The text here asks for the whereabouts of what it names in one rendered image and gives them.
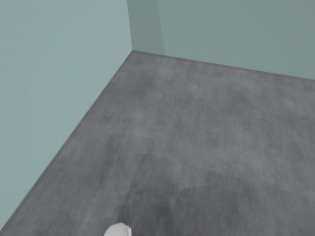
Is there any robot left thigh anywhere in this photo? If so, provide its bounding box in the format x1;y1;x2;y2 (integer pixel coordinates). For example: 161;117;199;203
103;223;132;236

